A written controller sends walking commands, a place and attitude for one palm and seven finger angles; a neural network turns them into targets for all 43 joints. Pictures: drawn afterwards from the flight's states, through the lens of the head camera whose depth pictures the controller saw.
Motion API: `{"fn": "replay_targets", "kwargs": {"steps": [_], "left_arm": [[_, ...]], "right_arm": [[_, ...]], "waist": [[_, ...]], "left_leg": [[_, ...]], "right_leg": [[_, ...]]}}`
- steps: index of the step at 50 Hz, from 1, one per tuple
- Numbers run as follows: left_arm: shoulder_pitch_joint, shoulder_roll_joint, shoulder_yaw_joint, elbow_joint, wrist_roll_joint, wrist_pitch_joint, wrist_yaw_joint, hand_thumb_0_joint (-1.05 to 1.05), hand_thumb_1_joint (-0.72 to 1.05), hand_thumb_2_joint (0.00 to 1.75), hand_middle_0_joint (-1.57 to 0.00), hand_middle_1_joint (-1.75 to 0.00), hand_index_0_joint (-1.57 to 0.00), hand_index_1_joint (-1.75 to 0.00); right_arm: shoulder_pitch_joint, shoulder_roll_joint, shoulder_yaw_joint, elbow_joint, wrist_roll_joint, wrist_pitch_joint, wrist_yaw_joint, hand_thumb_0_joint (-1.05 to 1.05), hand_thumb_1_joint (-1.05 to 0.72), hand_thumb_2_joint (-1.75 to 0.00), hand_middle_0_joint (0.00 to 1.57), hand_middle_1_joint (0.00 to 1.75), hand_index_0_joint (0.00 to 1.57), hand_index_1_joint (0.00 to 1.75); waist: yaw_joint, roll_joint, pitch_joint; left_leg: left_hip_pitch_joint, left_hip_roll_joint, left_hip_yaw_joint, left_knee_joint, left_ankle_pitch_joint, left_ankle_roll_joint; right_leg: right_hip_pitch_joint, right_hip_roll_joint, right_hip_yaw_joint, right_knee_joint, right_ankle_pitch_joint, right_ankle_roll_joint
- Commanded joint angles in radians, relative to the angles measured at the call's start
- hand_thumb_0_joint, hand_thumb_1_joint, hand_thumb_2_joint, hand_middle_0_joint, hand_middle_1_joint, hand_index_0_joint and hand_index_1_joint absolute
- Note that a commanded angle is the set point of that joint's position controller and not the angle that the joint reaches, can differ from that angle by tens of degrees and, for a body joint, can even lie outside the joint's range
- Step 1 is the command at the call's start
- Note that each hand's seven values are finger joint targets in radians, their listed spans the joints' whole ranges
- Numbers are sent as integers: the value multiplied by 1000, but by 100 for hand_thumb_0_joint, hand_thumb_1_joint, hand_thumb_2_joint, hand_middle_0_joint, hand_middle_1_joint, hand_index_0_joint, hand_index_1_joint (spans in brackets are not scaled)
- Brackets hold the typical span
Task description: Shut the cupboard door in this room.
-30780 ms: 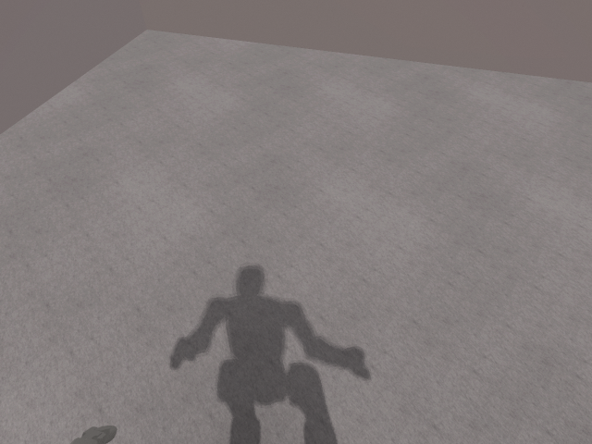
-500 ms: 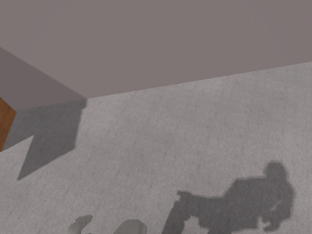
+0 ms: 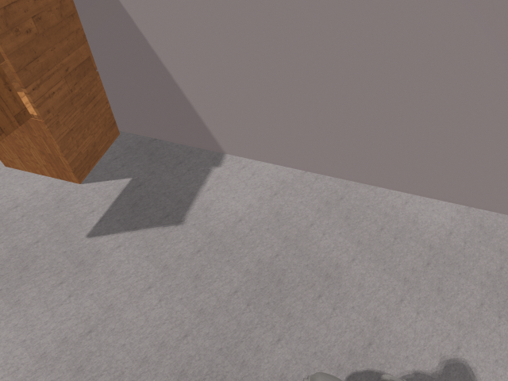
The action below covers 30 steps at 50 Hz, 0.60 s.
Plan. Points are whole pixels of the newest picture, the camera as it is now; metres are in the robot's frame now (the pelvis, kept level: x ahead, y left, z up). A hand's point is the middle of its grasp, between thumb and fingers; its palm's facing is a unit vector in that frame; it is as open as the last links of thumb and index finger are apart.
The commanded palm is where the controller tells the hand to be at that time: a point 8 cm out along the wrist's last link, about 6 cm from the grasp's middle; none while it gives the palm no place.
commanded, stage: walk to a spot facing it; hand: left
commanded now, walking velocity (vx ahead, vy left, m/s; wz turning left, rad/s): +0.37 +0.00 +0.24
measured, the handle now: out of the picture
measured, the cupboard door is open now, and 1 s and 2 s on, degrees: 85 85 85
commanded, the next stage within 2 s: turn to face it in 1.22 s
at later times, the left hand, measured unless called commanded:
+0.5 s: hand (188, 305) +0.27 +0.15 -0.17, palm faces +0.16 -0.96 -0.22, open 7.3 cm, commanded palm none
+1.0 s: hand (162, 285) +0.31 +0.22 -0.18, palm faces +0.33 -0.94 -0.13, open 7.4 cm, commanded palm none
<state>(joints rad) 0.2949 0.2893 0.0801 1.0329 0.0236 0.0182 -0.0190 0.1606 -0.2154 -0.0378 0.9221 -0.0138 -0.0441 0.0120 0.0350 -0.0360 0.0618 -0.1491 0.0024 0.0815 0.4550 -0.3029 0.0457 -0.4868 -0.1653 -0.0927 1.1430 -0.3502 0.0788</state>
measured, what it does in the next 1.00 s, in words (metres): walks ahead: right foot, then left foot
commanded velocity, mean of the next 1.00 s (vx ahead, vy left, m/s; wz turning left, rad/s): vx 0.37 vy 0.00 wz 0.18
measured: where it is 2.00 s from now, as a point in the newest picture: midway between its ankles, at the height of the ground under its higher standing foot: (235, 265)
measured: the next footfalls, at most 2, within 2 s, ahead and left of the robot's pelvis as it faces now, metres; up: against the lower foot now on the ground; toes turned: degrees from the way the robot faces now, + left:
right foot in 0.34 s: +0.33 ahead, -0.12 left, +0.00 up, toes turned -3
left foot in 0.84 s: +0.42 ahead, +0.15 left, +0.00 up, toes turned +24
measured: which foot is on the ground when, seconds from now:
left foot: down 0.00-0.34, up 0.36-0.82, down 0.84-1.00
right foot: up 0.00-0.32, down 0.34-0.86, up 0.88-1.00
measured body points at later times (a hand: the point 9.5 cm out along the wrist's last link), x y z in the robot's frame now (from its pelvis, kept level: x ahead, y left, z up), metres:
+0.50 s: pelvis +0.21 -0.04 -0.01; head +0.24 -0.05 +0.44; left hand +0.26 +0.20 -0.15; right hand +0.21 -0.28 -0.17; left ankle +0.14 +0.09 -0.64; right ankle +0.29 -0.12 -0.74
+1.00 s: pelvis +0.39 +0.07 +0.00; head +0.40 +0.09 +0.45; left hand +0.30 +0.27 -0.17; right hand +0.54 -0.14 -0.13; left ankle +0.39 +0.14 -0.74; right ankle +0.39 -0.08 -0.65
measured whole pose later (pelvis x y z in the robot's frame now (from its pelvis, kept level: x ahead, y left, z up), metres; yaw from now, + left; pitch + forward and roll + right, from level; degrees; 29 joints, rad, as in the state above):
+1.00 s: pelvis +0.39 +0.07 +0.00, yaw +15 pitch -1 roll -1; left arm 0.34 0.16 0.05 1.13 0.02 -0.02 -0.01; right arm 0.17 -0.14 -0.07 0.99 -0.01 -0.09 -0.02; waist 0.02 -0.03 0.06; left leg -0.22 0.02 0.17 0.47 -0.24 0.07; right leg -0.45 -0.13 -0.10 1.14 -0.35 0.02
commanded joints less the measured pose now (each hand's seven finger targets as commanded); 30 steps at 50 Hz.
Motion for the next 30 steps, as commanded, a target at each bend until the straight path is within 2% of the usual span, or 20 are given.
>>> {"fn": "replay_targets", "kwargs": {"steps": [1, 4, 7, 9, 11, 12, 13, 14, 15, 16, 17, 18, 19, 20, 21, 23, 25, 26, 30], "left_arm": [[-46, 34, -10, -95, 2, -41, -9, 0, 90, 90, -20, -30, -20, -30], [-118, 24, -16, -125, 0, -39, -9, 0, 90, 90, -20, -30, -20, -30], [-208, 8, -24, -157, -4, -45, -13, 0, 90, 90, -20, -30, -20, -30], [-255, -8, -28, -176, -9, -53, -15, 0, 90, 90, -20, -30, -20, -30], [-263, -14, -28, -177, -11, -60, -14, 0, 90, 90, -20, -30, -20, -30], [-244, -14, -26, -172, -11, -62, -12, 0, 90, 90, -20, -30, -20, -30], [-188, -8, -22, -159, -11, -66, -10, 0, 90, 90, -20, -30, -20, -30], [-83, 6, -15, -128, -9, -73, -7, 0, 90, 90, -20, -30, -20, -30], [77, 36, -5, -76, -2, -84, -3, 0, 90, 90, -20, -30, -20, -30], [225, 126, 17, -29, 11, -98, 11, 0, 90, 90, -20, -30, -20, -30], [288, 208, 31, 5, 3, -92, 22, 0, 90, 90, -20, -30, -20, -30], [191, 186, 32, -22, -11, -90, 21, 0, 90, 90, -20, -30, -20, -30], [73, 135, 20, -51, -7, -89, 21, 0, 90, 90, -20, -30, -20, -30], [-7, 79, 8, -62, -7, -89, 25, 0, 90, 90, -20, -30, -20, -30], [-56, 37, -1, -67, -4, -90, 31, 0, 90, 90, -20, -30, -20, -30], [-48, -6, -13, -53, 0, -99, 31, 0, 90, 90, -20, -30, -20, -30], [-23, -14, -15, -31, 2, -104, 30, 0, 90, 90, -20, -30, -20, -30], [-19, -22, -11, -24, 5, -108, 32, 0, 90, 90, -20, -30, -20, -30], [29, -5, -14, 5, 3, -116, 30, 0, 90, 90, -20, -30, -20, -30]], "right_arm": [[138, -156, -40, 26, 8, -26, -13, 0, -90, -90, 20, 30, 20, 30], [175, -143, -42, 56, 10, -32, -18, 0, -90, -90, 20, 30, 20, 30], [221, -125, -41, 87, 6, -38, -25, 0, -90, -90, 20, 30, 20, 30], [235, -117, -41, 103, 1, -40, -31, 0, -90, -90, 20, 30, 20, 30], [250, -120, -42, 127, -3, -39, -33, 0, -90, -90, 20, 30, 20, 30], [246, -123, -43, 135, -3, -38, -35, 0, -90, -90, 20, 30, 20, 30], [238, -132, -46, 141, -3, -36, -36, 0, -90, -90, 20, 30, 20, 30], [229, -139, -49, 146, -1, -35, -38, 0, -90, -90, 20, 30, 20, 30], [222, -139, -51, 148, 3, -34, -35, 0, -90, -90, 20, 30, 20, 30], [266, -100, -45, 138, 13, -34, -24, 0, -90, -90, 20, 30, 20, 30], [312, -34, -35, 115, 22, -35, -24, 0, -90, -90, 20, 30, 20, 30], [274, -51, -41, 120, 22, -21, -19, 0, -90, -90, 20, 30, 20, 30], [215, -32, -44, 111, 10, -13, -9, 0, -90, -90, 20, 30, 20, 30], [187, -22, -42, 110, 0, -2, -3, 0, -90, -90, 20, 30, 20, 30], [195, -4, -41, 119, -4, 11, 1, 0, -90, -90, 20, 30, 20, 30], [239, 21, -37, 137, -13, 30, 2, 0, -90, -90, 20, 30, 20, 30], [241, 28, -37, 137, -16, 41, 5, 0, -90, -90, 20, 30, 20, 30], [234, 36, -40, 128, -15, 42, 8, 0, -90, -90, 20, 30, 20, 30], [109, 38, -35, 81, -13, 36, 24, 0, -90, -90, 20, 30, 20, 30]], "waist": [[-40, 157, -15], [-47, 145, 37], [-65, 140, 68], [-73, 138, 72], [-75, 145, 74], [-60, 149, 65], [-32, 142, 44], [17, 127, -8], [87, 69, -87], [130, -123, -204], [101, -285, -278], [87, -184, -216], [51, -105, -92], [14, -80, -17], [-18, -66, 10], [-49, -62, -24], [-58, -85, -17], [-65, -83, -9], [-38, -68, 35]], "left_leg": [[161, 218, -166, -222, 489, 95], [162, 229, -181, -244, 497, 119], [183, 224, -182, -247, 520, 124], [181, 225, -177, -224, 562, 120], [157, 229, -185, -203, 608, 114], [147, 229, -184, -179, 667, 112], [144, 226, -182, -116, 760, 107], [136, 212, -175, -3, 824, 92], [73, 165, -153, 193, 788, 60], [-147, 64, -101, 505, 483, 22], [-366, -81, -96, 828, -231, -7], [-363, -7, -173, 941, -214, 13], [-422, 33, -156, 979, -121, 12], [-424, 76, -156, 948, -46, 9], [-387, 99, -150, 913, -10, -2], [-359, 103, -125, 837, 41, -26], [-375, 115, -97, 769, 70, -46], [-384, 126, -90, 724, 81, -52], [-408, 142, -44, 491, 122, -70]], "right_leg": [[-196, 3, 15, 10, 121, 16], [-255, -3, 24, -53, 164, 23], [-260, 5, 15, -195, 198, 12], [-197, 16, 13, -347, 209, -10], [-89, 45, -6, -437, 196, -36], [-28, 63, -12, -463, 187, -52], [55, 88, -28, -483, 167, -68], [180, 107, -33, -528, 179, -80], [393, 121, -39, -598, 226, -90], [670, -61, 162, -647, 255, -142], [750, -344, 597, -778, 338, -243], [577, -352, 620, -891, -38, -269], [428, -307, 572, -948, -263, -243], [288, -269, 454, -954, -280, -206], [195, -240, 343, -962, -244, -186], [165, -180, 188, -964, -110, -155], [150, -159, 111, -980, -64, -154], [154, -158, 92, -990, -50, -161], [213, -157, 29, -1021, 1, -182]]}}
